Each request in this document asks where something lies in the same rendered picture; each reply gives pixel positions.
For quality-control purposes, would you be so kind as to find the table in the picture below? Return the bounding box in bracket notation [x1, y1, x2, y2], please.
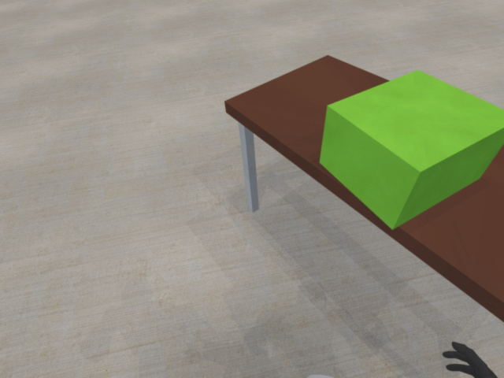
[224, 55, 504, 322]

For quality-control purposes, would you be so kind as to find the right robot hand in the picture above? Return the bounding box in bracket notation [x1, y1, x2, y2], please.
[443, 342, 498, 378]

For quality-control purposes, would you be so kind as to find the carton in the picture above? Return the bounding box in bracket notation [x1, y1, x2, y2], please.
[320, 70, 504, 230]

